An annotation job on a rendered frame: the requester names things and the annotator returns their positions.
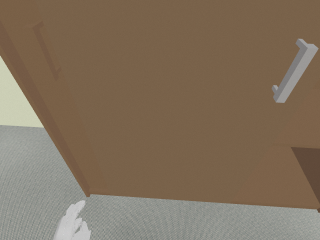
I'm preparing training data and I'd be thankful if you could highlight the wardrobe door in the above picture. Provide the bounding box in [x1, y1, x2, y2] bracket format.
[35, 0, 320, 204]
[0, 0, 108, 189]

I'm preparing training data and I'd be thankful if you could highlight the left robot hand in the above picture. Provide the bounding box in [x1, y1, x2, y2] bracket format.
[53, 200, 91, 240]

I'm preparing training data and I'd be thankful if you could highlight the handle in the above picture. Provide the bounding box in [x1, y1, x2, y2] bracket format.
[271, 38, 319, 103]
[23, 24, 59, 82]

